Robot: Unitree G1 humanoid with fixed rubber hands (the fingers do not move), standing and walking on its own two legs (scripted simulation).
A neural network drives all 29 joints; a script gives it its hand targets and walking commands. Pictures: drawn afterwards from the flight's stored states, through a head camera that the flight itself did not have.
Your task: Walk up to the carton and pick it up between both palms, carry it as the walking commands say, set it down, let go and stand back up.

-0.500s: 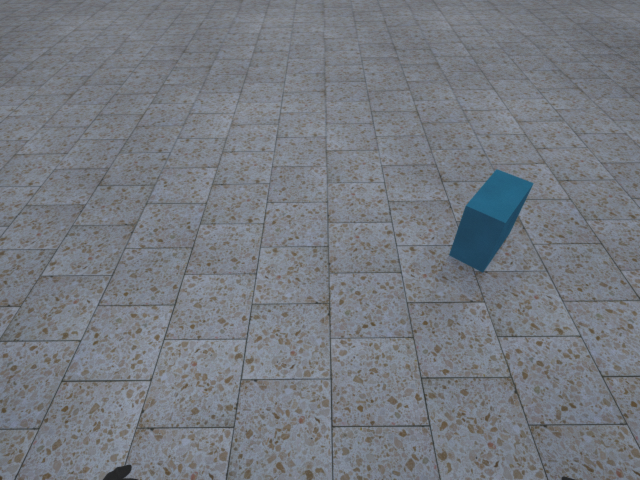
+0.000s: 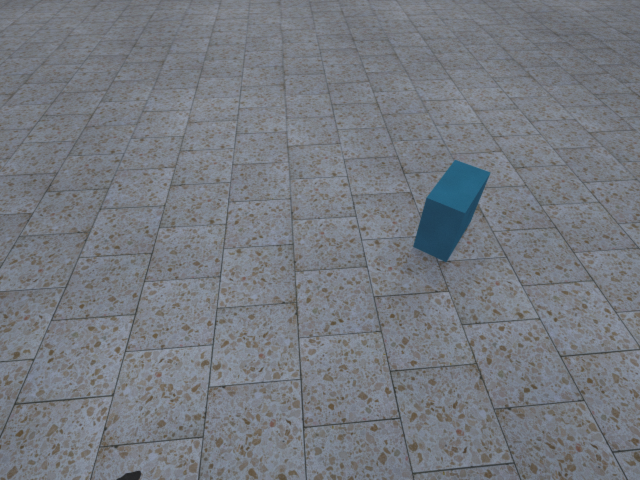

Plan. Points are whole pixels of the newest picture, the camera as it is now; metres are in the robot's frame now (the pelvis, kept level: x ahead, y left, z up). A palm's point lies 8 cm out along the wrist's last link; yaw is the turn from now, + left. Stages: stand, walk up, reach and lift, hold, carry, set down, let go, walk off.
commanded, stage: walk up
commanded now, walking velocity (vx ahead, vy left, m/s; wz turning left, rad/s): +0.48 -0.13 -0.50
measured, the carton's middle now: (450, 210) +1.27 -0.49 -0.64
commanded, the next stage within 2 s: none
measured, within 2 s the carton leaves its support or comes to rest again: neither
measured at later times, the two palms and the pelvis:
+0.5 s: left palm (223, 468) +0.19 +0.16 -0.13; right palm (561, 362) +0.35 -0.36 -0.12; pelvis +0.22 -0.10 -0.01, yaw -13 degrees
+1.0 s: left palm (336, 219) +0.68 +0.01 -0.13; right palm (572, 396) +0.29 -0.34 -0.11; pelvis +0.47 -0.15 +0.00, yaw -18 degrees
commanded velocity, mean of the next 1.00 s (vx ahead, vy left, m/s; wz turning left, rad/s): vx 0.51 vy -0.05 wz -0.28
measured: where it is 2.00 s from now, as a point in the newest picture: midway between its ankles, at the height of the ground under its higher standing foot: (416, 323)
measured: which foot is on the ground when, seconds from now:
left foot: down 0.00-0.14, up 0.16-0.58, down 0.60-1.00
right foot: up 0.00-0.14, down 0.16-0.60, up 0.62-1.00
